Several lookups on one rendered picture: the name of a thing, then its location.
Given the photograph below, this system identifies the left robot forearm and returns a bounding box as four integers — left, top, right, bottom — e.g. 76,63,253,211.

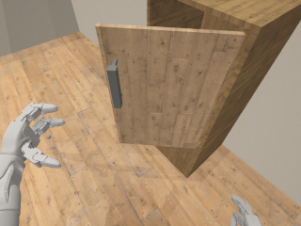
0,153,26,226

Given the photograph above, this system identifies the right robot hand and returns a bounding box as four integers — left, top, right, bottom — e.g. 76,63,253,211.
230,194,262,226

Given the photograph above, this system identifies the handle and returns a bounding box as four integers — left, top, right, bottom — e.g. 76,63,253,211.
106,58,122,108

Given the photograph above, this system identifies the left robot hand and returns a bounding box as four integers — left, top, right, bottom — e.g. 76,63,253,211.
0,102,65,169

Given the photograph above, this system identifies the cupboard door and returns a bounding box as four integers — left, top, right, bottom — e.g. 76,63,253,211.
95,23,246,149

